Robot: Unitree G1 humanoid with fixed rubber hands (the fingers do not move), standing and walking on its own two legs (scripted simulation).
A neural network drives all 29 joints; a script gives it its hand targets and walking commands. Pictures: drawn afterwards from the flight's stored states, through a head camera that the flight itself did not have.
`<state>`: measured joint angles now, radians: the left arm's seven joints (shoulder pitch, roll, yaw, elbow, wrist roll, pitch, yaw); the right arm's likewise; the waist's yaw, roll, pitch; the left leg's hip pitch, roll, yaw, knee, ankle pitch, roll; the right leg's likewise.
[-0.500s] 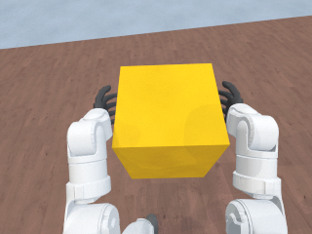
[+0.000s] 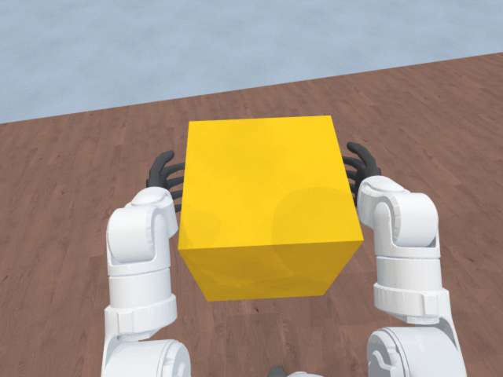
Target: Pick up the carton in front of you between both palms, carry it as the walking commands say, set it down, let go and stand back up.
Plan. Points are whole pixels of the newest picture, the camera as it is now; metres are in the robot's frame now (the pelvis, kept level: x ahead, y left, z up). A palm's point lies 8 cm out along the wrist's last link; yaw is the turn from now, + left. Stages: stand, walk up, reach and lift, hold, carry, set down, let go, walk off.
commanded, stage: carry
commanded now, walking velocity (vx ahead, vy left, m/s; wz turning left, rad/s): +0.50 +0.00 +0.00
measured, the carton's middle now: (263, 217) +0.36 -0.02 +0.05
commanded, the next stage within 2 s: none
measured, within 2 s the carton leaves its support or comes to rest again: neither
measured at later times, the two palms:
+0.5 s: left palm (164, 98) +0.67 +0.16 +0.08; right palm (300, 88) +0.67 -0.14 +0.08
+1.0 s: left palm (183, 74) +0.82 +0.13 +0.05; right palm (299, 67) +0.82 -0.17 +0.05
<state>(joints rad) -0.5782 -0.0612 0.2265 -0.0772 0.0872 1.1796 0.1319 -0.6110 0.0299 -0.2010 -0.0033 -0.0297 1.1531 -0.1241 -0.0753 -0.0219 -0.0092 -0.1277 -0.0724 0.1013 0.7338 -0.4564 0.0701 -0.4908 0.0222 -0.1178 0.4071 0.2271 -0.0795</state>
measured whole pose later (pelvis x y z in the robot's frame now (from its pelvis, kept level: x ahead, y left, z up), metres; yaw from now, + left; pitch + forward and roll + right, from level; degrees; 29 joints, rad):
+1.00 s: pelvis +0.46 -0.01 -0.06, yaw +0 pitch +5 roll -1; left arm -0.58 -0.06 0.21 0.00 0.08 1.16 0.13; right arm -0.60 0.02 -0.21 0.02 -0.04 1.17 -0.13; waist 0.00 0.05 -0.02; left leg -0.36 -0.05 0.08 0.65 -0.20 0.06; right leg -0.42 0.02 -0.05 0.62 -0.09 -0.08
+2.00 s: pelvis +0.57 -0.07 -0.07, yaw -1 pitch +5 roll +1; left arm -0.58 -0.02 0.18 0.10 0.05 1.20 0.15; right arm -0.64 -0.02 -0.18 0.16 -0.03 1.21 -0.13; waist 0.03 0.00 -0.08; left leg -0.64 0.04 0.00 0.99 -0.33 0.02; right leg -0.29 0.03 -0.08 0.62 -0.26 -0.11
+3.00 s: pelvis +1.10 -0.09 -0.16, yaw +1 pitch +4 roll +2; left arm -0.58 -0.02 0.21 0.08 0.05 1.19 0.13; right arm -0.63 0.01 -0.17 0.12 -0.06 1.21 -0.13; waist 0.04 0.00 -0.01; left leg -0.64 0.03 -0.02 1.10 -0.34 0.02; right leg -0.37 0.07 -0.10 0.58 -0.14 -0.16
